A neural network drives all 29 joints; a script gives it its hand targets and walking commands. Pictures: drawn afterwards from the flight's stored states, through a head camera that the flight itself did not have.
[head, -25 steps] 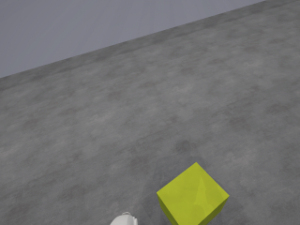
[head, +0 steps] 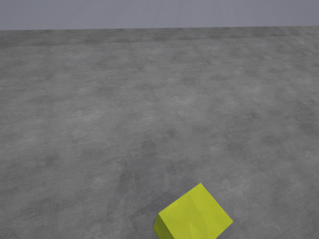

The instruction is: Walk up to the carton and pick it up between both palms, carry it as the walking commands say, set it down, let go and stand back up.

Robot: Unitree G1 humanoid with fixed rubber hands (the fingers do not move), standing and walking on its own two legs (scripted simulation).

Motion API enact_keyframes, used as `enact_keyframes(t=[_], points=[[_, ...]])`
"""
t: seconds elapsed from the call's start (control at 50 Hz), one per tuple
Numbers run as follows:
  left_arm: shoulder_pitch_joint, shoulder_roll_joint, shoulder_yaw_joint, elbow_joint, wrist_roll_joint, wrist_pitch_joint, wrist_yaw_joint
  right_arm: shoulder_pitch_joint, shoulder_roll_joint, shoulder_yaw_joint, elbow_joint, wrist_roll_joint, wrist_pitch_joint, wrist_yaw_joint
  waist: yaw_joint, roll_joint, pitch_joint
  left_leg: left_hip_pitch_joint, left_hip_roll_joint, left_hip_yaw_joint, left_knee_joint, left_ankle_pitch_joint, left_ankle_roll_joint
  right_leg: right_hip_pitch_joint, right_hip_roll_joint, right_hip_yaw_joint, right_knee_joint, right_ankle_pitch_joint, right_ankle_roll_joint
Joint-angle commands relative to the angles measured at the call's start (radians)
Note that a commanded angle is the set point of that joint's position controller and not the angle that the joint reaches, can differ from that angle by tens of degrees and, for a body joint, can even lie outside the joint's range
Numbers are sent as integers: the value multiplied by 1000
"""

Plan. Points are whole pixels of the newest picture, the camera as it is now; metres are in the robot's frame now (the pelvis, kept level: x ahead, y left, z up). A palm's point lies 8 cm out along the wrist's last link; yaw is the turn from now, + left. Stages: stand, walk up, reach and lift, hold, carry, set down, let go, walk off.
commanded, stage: walk up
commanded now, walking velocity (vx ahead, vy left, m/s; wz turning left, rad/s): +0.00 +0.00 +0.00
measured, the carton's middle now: (189, 225) +0.30 -0.26 -0.65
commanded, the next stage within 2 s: none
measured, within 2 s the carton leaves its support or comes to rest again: neither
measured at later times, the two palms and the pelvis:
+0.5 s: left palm out of the picture +0.00 +0.16 -0.16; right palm out of the picture -0.09 -0.32 -0.16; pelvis -0.05 -0.08 -0.02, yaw -2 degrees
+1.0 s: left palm out of the picture -0.09 +0.19 -0.15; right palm out of the picture +0.01 -0.29 -0.15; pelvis -0.02 -0.05 -0.01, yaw -2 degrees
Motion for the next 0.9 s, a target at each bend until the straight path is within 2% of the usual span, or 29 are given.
enact_keyframes(t=[0.0, 0.02, 0.08, 0.1, 0.12, 0.16, 0.18, 0.28, 0.32, 0.38, 0.4, 0.42, 0.44, 0.46, 0.48, 0.5, 0.52, 0.54, 0.58, 0.62, 0.64, 0.66, 0.68, 0.7, 0.74, 0.76, 0.8, 0.84, 0.88], points=[[171, 2, 2, 26, 5, 63, 3, 44, -108, -8, 0, 7, 11, -5, 28, 207, -131, 134, 95, -8, -99, 537, -17, 57, 31, -8, -66, 71, -2], [129, 5, 4, 10, 2, 66, 4, 32, -111, -16, -17, 8, 20, -5, 15, 177, -101, 114, 108, -39, -120, 407, 8, 57, 28, -11, -87, 46, -6], [48, 30, 12, -30, 6, 77, 9, 46, -148, -24, -18, 0, 29, -12, 0, 221, -39, 16, 165, -141, -186, 56, 38, 39, 10, 13, -99, 5, -18], [26, 28, 16, -24, 6, 87, 9, 18, -177, -43, -29, -11, 34, -11, -4, 228, -17, -20, 213, -234, -211, -113, 84, 28, -3, 43, -82, -28, -13], [23, 42, 17, -24, 9, 86, 12, 22, -178, -34, -40, -9, 38, -16, -4, 150, 22, -27, 256, -259, -226, -177, 102, -23, -8, 56, -70, -36, -24], [2, 59, 42, -46, 15, 87, 2, 131, -236, -72, -14, -6, 54, -37, -22, 88, 51, -13, 374, -403, -231, -188, 157, -126, -47, 116, 59, -69, -4], [3, 64, 46, -50, 23, 84, -5, 123, -231, -70, -16, -4, 52, -41, -13, 46, 51, 0, 397, -414, -249, -237, 162, -147, -72, 155, 88, -81, -9], [-18, 21, 18, -65, 22, 52, -20, 93, -180, -66, -11, -10, 52, -43, -21, 41, -81, 93, 277, -238, -192, -198, 107, -106, -26, 97, -67, -82, -12], [-23, 3, 5, -62, 12, 44, -23, 80, -197, -82, -15, -18, 61, -27, -14, 159, -94, 26, 236, -200, -224, -317, 87, -10, 1, 25, -167, -92, -14], [81, -35, -33, -16, -9, -4, 3, 68, -136, -45, 8, -4, 72, -1, 24, 194, -115, -7, 49, -35, -90, -95, 30, 254, 62, -63, -589, 141, -18], [112, -5, -20, 4, -12, -10, 12, 91, -114, -36, 8, 3, 70, 4, 35, 177, -158, -39, 5, -15, -40, -129, 13, 342, 21, -49, -597, 197, -27], [169, 53, -7, 23, -3, -16, 15, 86, -66, -13, -10, 7, 66, 10, 67, 7, -162, -97, -45, 21, 60, -173, -22, 359, -94, 80, -639, 126, -60], [176, 140, 4, 13, 16, -12, 17, 25, -88, -12, -49, 10, 82, 14, 85, -167, -75, -157, -95, 54, 159, -301, -74, 177, -264, 336, -770, -135, -126], [93, 148, 4, 0, 24, 0, 20, -21, -108, -9, -63, 7, 96, 16, 50, -204, 9, -85, -75, -15, 232, -333, -59, -10, -276, 391, -846, -347, -159], [29, 143, 2, -32, 24, 5, 21, 11, -118, -22, -56, 5, 99, 24, 6, -198, 84, -100, -78, -43, 288, -310, -62, -85, -270, 371, -870, -421, -151], [21, 114, -5, -34, 21, 0, 25, 23, -121, -32, -37, 7, 107, 29, -19, -76, 113, -110, -92, -48, 350, -247, -60, -65, -225, 307, -826, -327, -122], [-25, 107, -2, -46, 20, -6, 24, 72, -91, -9, -28, 2, 98, 27, -22, -145, 76, -85, -87, -43, 327, -200, -72, -27, -220, 223, -795, -220, -132], [-46, 88, -1, -29, 14, -18, 25, 85, -72, 2, 5, 1, 94, 24, -25, -119, 72, -81, -76, -45, 332, -169, -77, 18, -187, 164, -757, -102, -121], [20, 47, -7, -5, 3, -31, 30, 85, -63, -8, 33, 6, 88, 18, 7, -127, 11, -133, -81, -60, 316, -174, -68, 188, -157, 127, -720, 93, -109], [122, 100, 16, 11, 20, -39, 42, 68, -91, -19, 14, 6, 78, 13, 51, -137, -19, -195, -68, -41, 325, -266, -88, 295, -242, 211, -684, 183, -150], [275, 175, 47, 49, 35, -25, 49, -19, -145, -55, -45, -3, 87, 32, 110, -100, -20, -373, -53, -61, 495, -336, -100, 363, -367, 416, -739, -244, -224], [258, 167, 49, 43, 35, -21, 44, -56, -133, -44, -55, -3, 85, 38, 101, -147, 33, -379, -27, -79, 484, -291, -95, 294, -383, 463, -806, -408, -228], [218, 163, 51, 33, 41, -21, 41, -70, -126, -45, -55, -2, 74, 40, 86, -170, 78, -320, -22, -83, 420, -317, -89, 235, -377, 462, -827, -403, -228], [226, 143, 43, 40, 42, -23, 39, -67, -107, -44, -58, -2, 69, 42, 73, -104, 101, -277, -33, -56, 387, -298, -98, 175, -366, 446, -838, -333, -223], [201, 109, 42, 57, 42, -32, 35, -47, -53, -23, -37, 6, 53, 41, 66, -142, 100, -207, -32, -58, 220, -279, -93, 194, -315, 347, -786, -156, -204], [221, 111, 45, 51, 40, -36, 30, -38, -58, -23, -15, 2, 49, 43, 56, -79, 68, -163, -58, -33, 186, -239, -93, 223, -302, 306, -763, -90, -198], [153, 96, 46, 37, 26, -37, 23, 77, -55, -24, 18, 8, 32, 39, -8, -108, 3, 17, -85, 33, -46, -84, -74, 222, -218, 158, -641, 41, -142], [181, 70, 32, 35, 23, -46, 15, 178, -116, -44, 48, 1, 34, 24, -56, 40, -108, 290, -57, -23, -82, -73, -37, 77, -160, 96, -490, 101, -80], [94, 18, -3, -15, 26, -44, 10, 210, -214, -55, 47, -12, 35, 15, -98, 296, -88, 383, 205, -384, -236, -282, 95, -216, -14, -26, -121, -182, -33]])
